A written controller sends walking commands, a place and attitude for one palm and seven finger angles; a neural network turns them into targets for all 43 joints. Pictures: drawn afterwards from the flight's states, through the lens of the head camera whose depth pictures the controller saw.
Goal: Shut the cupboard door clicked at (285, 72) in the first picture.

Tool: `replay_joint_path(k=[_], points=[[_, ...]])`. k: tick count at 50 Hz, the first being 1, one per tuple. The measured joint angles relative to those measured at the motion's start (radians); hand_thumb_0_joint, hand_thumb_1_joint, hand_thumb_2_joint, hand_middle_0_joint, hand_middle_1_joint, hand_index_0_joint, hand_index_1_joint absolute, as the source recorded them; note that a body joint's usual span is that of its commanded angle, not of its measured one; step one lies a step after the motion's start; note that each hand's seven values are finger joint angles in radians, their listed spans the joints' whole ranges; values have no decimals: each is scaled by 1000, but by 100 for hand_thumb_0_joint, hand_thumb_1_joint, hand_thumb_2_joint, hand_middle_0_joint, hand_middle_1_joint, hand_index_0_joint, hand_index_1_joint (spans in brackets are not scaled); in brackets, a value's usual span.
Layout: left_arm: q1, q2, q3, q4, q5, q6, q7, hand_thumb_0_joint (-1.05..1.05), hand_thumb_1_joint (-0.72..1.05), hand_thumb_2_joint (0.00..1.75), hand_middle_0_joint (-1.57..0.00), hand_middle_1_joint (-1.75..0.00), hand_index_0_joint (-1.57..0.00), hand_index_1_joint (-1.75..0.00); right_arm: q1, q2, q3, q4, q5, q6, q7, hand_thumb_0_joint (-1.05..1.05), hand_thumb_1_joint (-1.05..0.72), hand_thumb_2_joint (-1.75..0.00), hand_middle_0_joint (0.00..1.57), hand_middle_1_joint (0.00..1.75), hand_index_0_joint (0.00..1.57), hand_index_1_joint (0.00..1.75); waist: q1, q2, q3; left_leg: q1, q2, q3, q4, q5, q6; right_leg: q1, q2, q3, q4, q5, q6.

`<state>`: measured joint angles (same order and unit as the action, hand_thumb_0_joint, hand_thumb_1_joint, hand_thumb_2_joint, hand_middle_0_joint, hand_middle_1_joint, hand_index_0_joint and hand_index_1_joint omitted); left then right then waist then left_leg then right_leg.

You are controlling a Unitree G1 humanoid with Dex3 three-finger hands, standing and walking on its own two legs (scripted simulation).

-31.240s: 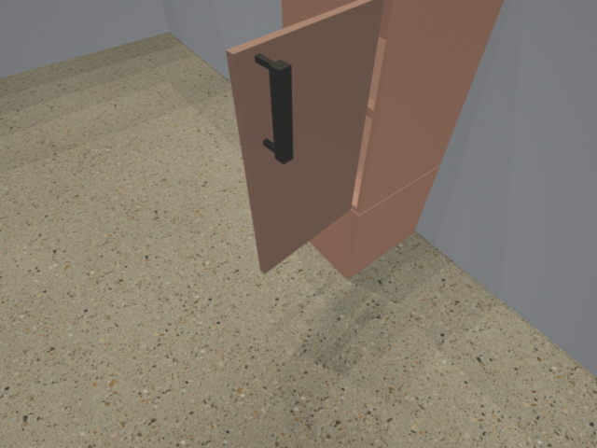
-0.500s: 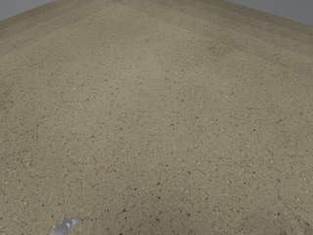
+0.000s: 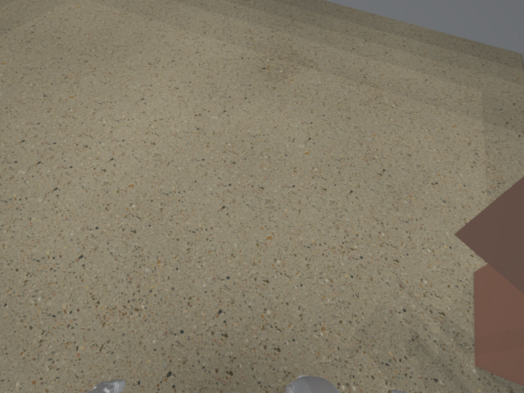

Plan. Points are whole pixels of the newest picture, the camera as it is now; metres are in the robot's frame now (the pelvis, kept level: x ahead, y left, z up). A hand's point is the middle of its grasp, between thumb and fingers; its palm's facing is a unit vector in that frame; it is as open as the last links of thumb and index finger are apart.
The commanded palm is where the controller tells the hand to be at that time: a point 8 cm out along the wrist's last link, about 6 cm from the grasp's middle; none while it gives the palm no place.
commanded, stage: turn to face it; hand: left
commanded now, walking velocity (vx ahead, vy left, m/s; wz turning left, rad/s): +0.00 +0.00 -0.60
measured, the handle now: out of the picture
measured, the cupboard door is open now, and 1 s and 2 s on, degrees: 59 59 59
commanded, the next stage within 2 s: take the last steps up to it in 1.38 s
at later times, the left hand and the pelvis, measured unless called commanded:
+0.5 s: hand (187, 367) +0.17 +0.13 -0.16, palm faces -0.29 -0.93 -0.24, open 7.4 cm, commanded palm none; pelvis +0.02 -0.03 +0.00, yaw -17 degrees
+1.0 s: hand (234, 320) +0.25 +0.06 -0.16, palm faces -0.57 -0.78 -0.28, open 7.4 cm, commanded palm none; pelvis +0.03 -0.05 -0.02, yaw -35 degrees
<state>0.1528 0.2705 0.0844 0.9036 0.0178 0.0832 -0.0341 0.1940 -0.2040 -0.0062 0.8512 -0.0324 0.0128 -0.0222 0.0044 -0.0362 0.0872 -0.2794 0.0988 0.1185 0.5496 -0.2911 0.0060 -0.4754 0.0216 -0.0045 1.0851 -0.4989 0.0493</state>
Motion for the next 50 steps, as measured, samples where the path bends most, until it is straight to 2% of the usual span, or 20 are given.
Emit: replay_joint_path(k=[3, 8, 11, 12, 13, 15, 18, 24, 27, 29, 30, 31, 33, 35, 38, 41, 45, 48, 49, 50], points=[[-11, 0, 1, -7, -1, 4, -6, 1, 91, 90, -20, -30, -19, -30, 17, -1, -3, 11, 0, 0, 0, 1, -90, -90, 20, 30, 20, 30, -1, 20, 7, 34, 29, 33, -34, 10, -6, 10, -27, -36, -40, 14, 9], [-35, -6, -3, -11, 0, 1, -10, 1, 91, 90, -20, -30, -19, -30, 41, -17, -20, 33, 0, 8, 8, 1, -90, -90, 20, 30, 20, 30, -20, 51, 10, 57, 74, 94, -9, -19, -30, 87, -44, -71, -256, 47, -4], [-44, -8, -12, -21, 2, -13, -11, 1, 91, 90, -20, -30, -19, -30, 63, -36, -33, 45, 4, 16, 14, 1, -90, -90, 20, 30, 20, 30, -32, 67, 4, 47, 100, 123, 64, -65, -54, 177, -38, -94, -458, 168, -27], [-43, -4, -15, -27, 4, -24, -9, 1, 91, 90, -20, -30, -19, -30, 73, -42, -37, 47, 9, 20, 16, 1, -90, -90, 20, 30, 20, 30, -33, 62, -4, 26, 101, 126, 117, -87, -62, 198, -44, -83, -513, 238, -51], [-50, -13, -18, -25, 3, -36, -2, 1, 91, 90, -20, -30, -19, -30, 68, -54, -42, 55, 13, 31, 16, 1, -90, -90, 20, 30, 20, 30, -35, 78, 1, -8, 101, 86, 204, -159, -70, 188, -35, -82, -488, 232, -65], [-50, -32, -26, -25, 0, -48, 11, 1, 91, 90, -20, -30, -19, -30, 51, -74, -48, 71, 18, 58, 7, 1, -90, -90, 20, 30, 20, 30, -37, 97, 6, -89, 63, -7, 399, -242, -78, 179, -24, -69, -461, 186, -74], [-33, -46, -31, -22, -1, -45, 25, 0, 91, 89, -20, -30, -20, -30, 22, -78, -51, 75, 17, 66, 6, 1, -91, -90, 20, 30, 20, 30, -34, 89, 4, -175, 19, -60, 546, -191, -92, 194, -15, -31, -515, 201, -71], [-3, -47, -36, -7, 4, -37, 25, 0, 91, 89, -20, -30, -20, -30, -12, -51, -40, 38, 18, 48, 14, 1, -91, -90, 20, 30, 19, 30, -24, 43, -10, -186, -19, -78, 389, -127, -106, 204, 0, 39, -586, 247, -71], [9, -44, -32, -2, 5, -34, 23, 1, 91, 89, -21, -30, -20, -30, -29, -37, -33, 27, 22, 38, 12, 1, -91, -90, 20, 30, 19, 30, -12, 24, -14, -140, -41, -82, 246, -114, -101, 193, 12, 75, -576, 244, -61], [17, -38, -28, 3, 2, -28, 23, 1, 91, 89, -21, -30, -20, -30, -32, -30, -27, 19, 25, 25, 10, 1, -91, -90, 20, 30, 19, 30, -8, 14, -21, -78, -53, -78, 94, -38, -94, 176, 23, 99, -545, 229, -48], [23, -36, -26, 3, -2, -22, 23, 1, 91, 89, -21, -30, -20, -30, -28, -30, -23, 13, 23, 14, 9, 1, -91, -90, 20, 30, 20, 30, -9, 15, -29, -53, -49, -78, 27, 5, -66, 160, 33, 107, -517, 214, -41], [21, -28, -22, 6, -6, -16, 22, 1, 91, 89, -21, -30, -20, -30, -28, -21, -20, 13, 18, 8, 7, 1, -91, -90, 20, 30, 20, 30, -8, 2, -28, -55, -51, -65, 33, 12, -33, 135, 33, 110, -454, 144, -38], [16, -14, -14, 11, -3, -7, 17, 1, 91, 89, -21, -30, -20, -30, -24, -8, -9, 9, 8, 1, 4, 1, -91, -90, 20, 30, 20, 30, -3, -10, -21, -45, -37, -38, 47, -3, -2, 68, 34, 80, -251, 17, -27], [9, -5, -7, 13, 0, -3, 9, 1, 91, 89, -20, -30, -20, -30, -10, 0, -2, 5, 3, -2, 2, 1, -91, -90, 20, 30, 20, 30, -3, -5, -14, -20, -17, -23, 26, -4, 1, 18, 24, 35, -80, -11, -13], [0, 0, 1, 6, -1, 1, 0, 1, 91, 89, -20, -30, -20, -30, 9, 4, 0, 9, 0, 0, 0, 1, -90, -90, 20, 30, 20, 30, 2, 9, -6, 20, 11, 7, -20, 12, -6, -5, -6, -12, 0, 9, 4], [-11, -2, 2, 1, -1, 5, -6, 1, 91, 90, -20, -30, -19, -30, 24, -1, -6, 19, -1, 2, 2, 1, -90, -90, 20, 30, 20, 30, -2, 29, -2, 45, 38, 39, -37, 13, -15, 19, -32, -42, -77, 25, 9], [-26, -8, -4, -4, 0, 0, -10, 1, 91, 90, -20, -30, -19, -30, 38, -19, -20, 36, -1, 10, 10, 1, -90, -90, 20, 30, 20, 30, -17, 58, 1, 51, 75, 84, -2, -15, -35, 90, -44, -69, -267, 55, -4], [-30, -8, -13, -15, 2, -17, -10, 1, 91, 90, -20, -30, -19, -30, 59, -38, -33, 45, 5, 18, 16, 1, -90, -90, 20, 30, 20, 30, -27, 69, -8, 32, 98, 113, 78, -63, -60, 185, -42, -86, -480, 195, -30], [-31, -8, -15, -17, 5, -31, -5, 1, 91, 90, -20, -30, -19, -30, 62, -46, -38, 51, 9, 24, 18, 1, -90, -90, 20, 30, 20, 30, -26, 70, -13, 5, 97, 104, 143, -116, -69, 192, -39, -75, -504, 201, -57], [-37, -18, -20, -14, 3, -41, 2, 1, 91, 90, -20, -30, -19, -30, 56, -59, -42, 59, 13, 36, 15, 1, -90, -90, 20, 30, 20, 30, -29, 86, -7, -32, 88, 58, 233, -186, -74, 179, -30, -72, -479, 189, -70]])
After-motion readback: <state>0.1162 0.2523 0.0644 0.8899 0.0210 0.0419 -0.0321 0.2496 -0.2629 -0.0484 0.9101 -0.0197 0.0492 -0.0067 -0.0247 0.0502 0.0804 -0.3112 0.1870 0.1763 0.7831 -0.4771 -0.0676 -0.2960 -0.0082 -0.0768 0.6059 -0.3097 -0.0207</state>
